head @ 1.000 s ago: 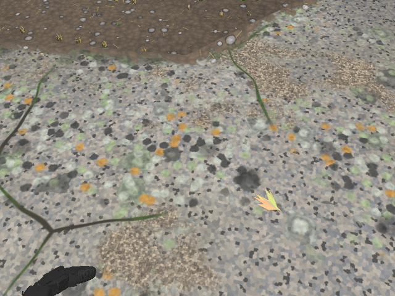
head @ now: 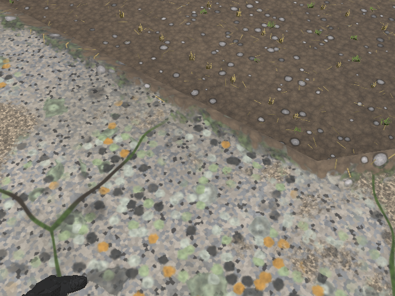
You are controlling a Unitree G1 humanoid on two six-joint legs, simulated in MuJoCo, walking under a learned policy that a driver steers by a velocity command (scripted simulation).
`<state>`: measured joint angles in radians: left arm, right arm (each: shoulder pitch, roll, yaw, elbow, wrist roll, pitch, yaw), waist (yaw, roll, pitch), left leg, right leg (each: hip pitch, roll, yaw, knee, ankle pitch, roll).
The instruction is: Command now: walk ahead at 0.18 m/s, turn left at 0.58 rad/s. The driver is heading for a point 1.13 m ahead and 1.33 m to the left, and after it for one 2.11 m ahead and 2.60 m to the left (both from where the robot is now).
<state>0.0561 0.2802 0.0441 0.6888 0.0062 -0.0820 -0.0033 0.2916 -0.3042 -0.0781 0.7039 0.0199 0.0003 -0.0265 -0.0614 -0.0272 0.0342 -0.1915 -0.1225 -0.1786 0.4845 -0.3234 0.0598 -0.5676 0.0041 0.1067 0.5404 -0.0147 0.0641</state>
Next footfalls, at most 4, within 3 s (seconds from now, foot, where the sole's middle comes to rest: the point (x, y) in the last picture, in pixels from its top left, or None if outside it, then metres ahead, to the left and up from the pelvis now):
0.04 right None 0.20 -0.12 -0.77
0.48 left None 0.08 0.12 -0.77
0.94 right None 0.18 -0.08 -0.77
1.34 left None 0.00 0.13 -0.77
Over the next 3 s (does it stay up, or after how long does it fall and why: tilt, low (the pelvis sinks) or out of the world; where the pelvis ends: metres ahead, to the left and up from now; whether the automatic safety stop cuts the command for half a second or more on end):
stays up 0.09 0.08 -0.01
